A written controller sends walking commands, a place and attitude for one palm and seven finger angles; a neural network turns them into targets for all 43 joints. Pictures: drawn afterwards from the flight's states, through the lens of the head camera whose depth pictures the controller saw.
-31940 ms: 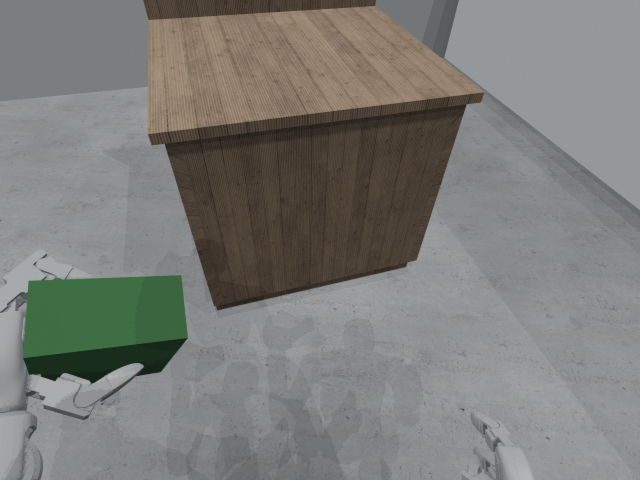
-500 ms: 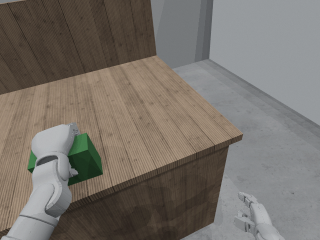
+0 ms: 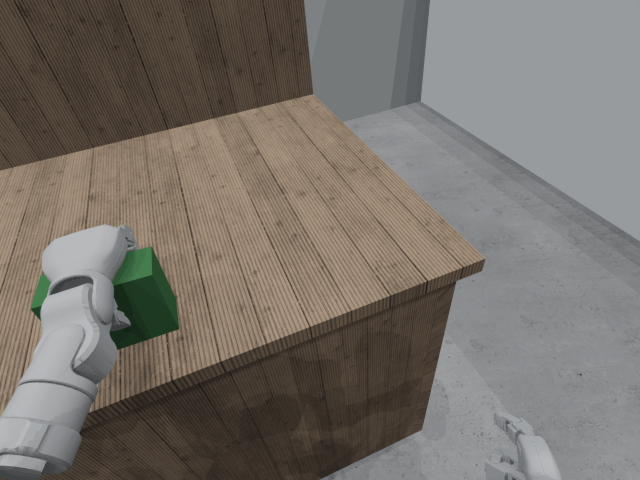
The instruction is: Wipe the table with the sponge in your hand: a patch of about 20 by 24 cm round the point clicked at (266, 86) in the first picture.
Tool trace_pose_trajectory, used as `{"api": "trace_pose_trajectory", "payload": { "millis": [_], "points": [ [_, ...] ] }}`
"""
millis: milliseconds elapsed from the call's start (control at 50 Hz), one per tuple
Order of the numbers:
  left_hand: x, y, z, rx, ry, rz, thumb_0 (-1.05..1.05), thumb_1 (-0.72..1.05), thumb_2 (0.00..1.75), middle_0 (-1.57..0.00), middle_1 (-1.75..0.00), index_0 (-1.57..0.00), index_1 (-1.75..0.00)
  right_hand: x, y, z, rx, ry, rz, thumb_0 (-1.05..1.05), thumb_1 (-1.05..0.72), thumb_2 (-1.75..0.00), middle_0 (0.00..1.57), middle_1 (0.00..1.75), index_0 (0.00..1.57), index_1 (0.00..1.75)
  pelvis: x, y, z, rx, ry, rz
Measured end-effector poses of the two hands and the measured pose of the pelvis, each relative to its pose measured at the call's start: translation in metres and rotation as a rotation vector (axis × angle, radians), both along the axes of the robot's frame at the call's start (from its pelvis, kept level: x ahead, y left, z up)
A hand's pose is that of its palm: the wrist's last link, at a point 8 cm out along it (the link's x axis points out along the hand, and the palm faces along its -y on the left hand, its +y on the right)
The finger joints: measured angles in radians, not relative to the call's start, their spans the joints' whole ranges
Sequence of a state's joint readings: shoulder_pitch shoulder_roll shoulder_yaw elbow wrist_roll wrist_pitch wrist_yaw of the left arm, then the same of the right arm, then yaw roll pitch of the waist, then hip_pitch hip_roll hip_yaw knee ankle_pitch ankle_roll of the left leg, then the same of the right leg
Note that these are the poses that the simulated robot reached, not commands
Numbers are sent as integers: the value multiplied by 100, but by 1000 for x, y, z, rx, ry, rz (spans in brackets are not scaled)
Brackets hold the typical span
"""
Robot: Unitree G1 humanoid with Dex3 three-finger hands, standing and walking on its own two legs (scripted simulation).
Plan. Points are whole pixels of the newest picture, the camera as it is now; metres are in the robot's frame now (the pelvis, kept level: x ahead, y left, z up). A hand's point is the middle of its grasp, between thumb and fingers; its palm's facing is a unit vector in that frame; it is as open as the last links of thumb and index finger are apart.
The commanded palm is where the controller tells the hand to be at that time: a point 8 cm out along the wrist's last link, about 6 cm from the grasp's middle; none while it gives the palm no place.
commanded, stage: wipe forward along the middle lane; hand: left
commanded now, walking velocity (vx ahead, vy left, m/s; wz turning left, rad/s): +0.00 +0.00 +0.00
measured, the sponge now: (119, 313) +0.30 +0.32 +0.07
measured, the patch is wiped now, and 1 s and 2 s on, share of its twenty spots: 1.00 1.00 1.00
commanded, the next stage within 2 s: slide back across to the first lane in 1.26 s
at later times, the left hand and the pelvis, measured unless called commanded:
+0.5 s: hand (105, 261) +0.35 +0.35 +0.12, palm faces -0.09 -0.03 -1.00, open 10.1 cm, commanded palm +0.33 +0.35 +0.14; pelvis +0.00 +0.00 +0.00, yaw +0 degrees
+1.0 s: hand (101, 242) +0.38 +0.37 +0.12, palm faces -0.11 -0.01 -0.99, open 10.1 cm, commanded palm +0.38 +0.37 +0.14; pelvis -0.01 +0.03 +0.00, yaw +0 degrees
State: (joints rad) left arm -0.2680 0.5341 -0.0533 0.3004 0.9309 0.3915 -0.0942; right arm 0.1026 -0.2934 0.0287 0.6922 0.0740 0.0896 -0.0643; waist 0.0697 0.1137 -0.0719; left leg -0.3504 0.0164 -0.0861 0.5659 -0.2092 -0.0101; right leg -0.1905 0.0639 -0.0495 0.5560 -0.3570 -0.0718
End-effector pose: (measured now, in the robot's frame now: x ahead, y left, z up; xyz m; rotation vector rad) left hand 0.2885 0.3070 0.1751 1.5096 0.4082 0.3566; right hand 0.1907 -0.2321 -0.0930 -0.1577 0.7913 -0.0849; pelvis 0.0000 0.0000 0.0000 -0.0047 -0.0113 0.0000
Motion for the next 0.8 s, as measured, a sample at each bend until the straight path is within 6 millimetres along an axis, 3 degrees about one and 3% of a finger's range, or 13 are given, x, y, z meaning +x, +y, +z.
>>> {"api": "trace_pose_trajectory", "payload": {
  "millis": [400,800],
  "points": [
    [40,23,-2,12,71,-17,0,-54,109,-74,-133,-76,-132,-60,-27,-24,-36,179,-93,2,-91,-90,20,30,20,30,-2,-1,-3,-9,63,-1],
    [66,45,-2,16,79,-31,1,-55,109,-74,-133,-76,-133,-82,-14,-27,-35,246,-132,1,-91,-90,20,30,20,30,-4,16,-4,-26,103,-3]
  ]
}}
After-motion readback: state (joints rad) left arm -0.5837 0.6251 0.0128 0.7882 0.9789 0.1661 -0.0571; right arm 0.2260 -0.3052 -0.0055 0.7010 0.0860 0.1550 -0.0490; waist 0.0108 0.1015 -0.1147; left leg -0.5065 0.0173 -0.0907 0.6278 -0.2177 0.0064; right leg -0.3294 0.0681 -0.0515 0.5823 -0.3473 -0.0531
